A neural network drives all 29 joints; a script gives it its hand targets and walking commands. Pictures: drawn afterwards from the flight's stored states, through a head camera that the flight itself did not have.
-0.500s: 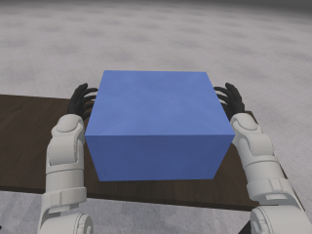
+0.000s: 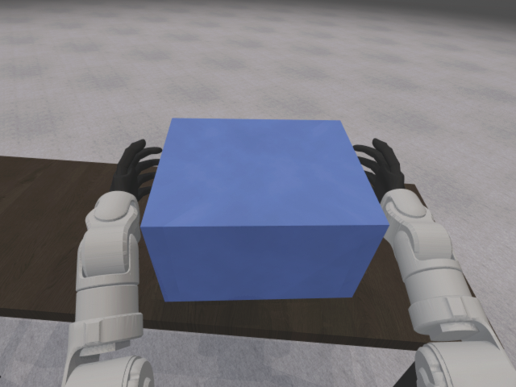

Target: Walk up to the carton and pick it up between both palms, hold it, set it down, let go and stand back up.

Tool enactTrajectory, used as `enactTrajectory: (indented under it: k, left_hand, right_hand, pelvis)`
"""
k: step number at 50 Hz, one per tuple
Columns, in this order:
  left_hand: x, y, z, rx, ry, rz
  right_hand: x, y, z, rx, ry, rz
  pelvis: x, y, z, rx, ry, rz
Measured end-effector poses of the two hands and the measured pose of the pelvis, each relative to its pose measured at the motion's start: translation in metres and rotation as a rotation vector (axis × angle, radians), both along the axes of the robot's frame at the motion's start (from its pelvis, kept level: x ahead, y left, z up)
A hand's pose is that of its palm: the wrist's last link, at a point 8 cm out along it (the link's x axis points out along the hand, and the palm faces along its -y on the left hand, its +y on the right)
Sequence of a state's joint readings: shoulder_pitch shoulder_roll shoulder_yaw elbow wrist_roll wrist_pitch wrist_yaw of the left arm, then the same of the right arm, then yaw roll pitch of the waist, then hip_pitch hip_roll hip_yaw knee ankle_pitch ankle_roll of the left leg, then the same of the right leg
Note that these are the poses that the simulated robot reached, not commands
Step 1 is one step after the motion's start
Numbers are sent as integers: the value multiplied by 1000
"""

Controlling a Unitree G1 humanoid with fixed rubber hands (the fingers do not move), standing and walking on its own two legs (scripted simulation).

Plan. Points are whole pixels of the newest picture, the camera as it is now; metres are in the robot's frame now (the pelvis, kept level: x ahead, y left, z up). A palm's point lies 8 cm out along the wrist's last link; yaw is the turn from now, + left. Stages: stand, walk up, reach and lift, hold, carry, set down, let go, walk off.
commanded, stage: hold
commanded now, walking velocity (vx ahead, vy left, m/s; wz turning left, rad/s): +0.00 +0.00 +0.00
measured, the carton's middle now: (258, 204) +0.39 +0.00 +0.13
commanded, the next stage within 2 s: none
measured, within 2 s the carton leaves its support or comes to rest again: neither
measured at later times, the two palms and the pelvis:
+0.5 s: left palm (126, 190) +0.35 +0.20 +0.20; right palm (390, 192) +0.36 -0.19 +0.19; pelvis -0.01 +0.00 +0.00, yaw +0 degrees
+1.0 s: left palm (126, 194) +0.35 +0.20 +0.18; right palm (386, 189) +0.36 -0.19 +0.19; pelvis +0.00 +0.00 +0.00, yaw +0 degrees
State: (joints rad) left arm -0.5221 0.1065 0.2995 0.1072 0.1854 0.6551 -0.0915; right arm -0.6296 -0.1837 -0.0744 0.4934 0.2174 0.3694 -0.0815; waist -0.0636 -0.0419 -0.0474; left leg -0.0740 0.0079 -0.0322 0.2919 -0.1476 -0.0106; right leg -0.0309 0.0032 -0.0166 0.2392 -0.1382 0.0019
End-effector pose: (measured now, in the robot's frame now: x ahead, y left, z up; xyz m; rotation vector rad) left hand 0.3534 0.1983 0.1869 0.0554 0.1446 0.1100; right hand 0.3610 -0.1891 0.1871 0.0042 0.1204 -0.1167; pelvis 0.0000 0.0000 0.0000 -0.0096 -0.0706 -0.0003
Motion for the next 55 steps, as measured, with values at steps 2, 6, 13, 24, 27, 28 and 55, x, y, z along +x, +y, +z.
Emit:
enactTrajectory:
  k: [2,6,13,24,27,28,55]
  left_hand:
    - [-2,0,0,3,-1,2]
    - [-9,0,3,6,-23,4]
    - [-13,-1,1,-2,4,9]
    - [-6,-2,8,6,-2,3]
    - [-4,-3,9,5,-1,1]
    - [-4,-4,9,5,-4,0]
    - [0,0,-3,-3,-4,-1]
  right_hand:
    - [-1,0,0,1,-2,3]
    - [-7,0,3,6,-24,4]
    - [-11,-1,-3,20,4,2]
    - [-6,-2,0,18,-2,1]
    - [-5,-3,0,17,-1,-1]
    - [-5,-4,0,14,-4,0]
    - [0,0,-1,7,-5,-3]
  pelvis:
    - [1,0,0,-1,-1,0]
    - [2,1,0,-2,-6,3]
    - [-1,1,0,2,-18,-4]
    - [-7,0,0,3,5,-3]
    - [-5,0,0,4,7,-5]
    - [-5,0,0,3,6,-5]
    - [4,0,0,-2,-6,3]
